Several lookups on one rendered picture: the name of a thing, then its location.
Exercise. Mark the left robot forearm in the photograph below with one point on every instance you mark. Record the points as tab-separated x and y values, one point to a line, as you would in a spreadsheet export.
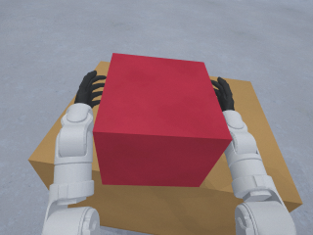
73	160

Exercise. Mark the robot left hand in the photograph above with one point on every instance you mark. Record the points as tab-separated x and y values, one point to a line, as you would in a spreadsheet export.
85	93

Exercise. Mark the carton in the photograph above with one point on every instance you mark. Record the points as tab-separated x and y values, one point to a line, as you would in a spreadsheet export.
159	123

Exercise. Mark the robot left upper arm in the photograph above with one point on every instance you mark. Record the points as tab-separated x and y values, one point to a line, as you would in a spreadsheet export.
73	221

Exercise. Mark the pedestal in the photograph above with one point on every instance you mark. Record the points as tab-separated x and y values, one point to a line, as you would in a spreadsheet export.
177	210

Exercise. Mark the robot right hand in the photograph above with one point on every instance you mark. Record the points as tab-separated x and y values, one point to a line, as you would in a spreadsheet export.
224	94

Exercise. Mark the robot right upper arm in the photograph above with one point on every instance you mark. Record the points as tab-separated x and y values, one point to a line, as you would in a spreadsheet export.
263	218

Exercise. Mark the right robot forearm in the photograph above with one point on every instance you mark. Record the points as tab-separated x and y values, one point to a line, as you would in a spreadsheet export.
250	180

